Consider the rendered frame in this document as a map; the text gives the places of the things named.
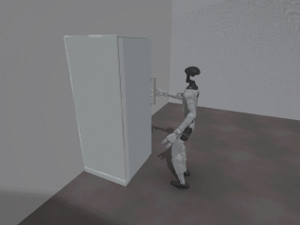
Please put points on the robot left upper arm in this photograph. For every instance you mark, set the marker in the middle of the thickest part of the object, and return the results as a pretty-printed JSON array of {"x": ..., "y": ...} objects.
[{"x": 189, "y": 98}]

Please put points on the robot right upper arm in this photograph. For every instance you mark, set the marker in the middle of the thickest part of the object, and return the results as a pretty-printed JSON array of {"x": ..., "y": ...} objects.
[{"x": 179, "y": 96}]

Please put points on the robot right hand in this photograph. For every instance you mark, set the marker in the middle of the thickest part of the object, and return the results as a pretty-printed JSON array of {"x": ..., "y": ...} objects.
[{"x": 159, "y": 92}]

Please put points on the right robot forearm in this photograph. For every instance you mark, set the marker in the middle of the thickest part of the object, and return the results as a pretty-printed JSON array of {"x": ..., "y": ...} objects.
[{"x": 169, "y": 94}]

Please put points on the fridge door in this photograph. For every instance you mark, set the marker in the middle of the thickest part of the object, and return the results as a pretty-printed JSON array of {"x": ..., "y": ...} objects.
[{"x": 135, "y": 62}]

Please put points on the robot right shin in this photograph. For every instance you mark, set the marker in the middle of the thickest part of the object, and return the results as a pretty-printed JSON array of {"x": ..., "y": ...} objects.
[{"x": 184, "y": 158}]

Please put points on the handle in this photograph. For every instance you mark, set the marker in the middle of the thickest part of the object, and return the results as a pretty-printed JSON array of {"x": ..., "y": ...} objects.
[{"x": 154, "y": 91}]

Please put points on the left robot forearm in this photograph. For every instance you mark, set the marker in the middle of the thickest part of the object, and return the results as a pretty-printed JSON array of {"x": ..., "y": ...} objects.
[{"x": 185, "y": 124}]

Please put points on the robot left hand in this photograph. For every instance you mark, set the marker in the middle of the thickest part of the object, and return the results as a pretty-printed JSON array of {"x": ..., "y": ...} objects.
[{"x": 170, "y": 138}]

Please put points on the robot right foot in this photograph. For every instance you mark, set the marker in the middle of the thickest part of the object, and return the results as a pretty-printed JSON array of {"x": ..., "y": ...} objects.
[{"x": 186, "y": 173}]

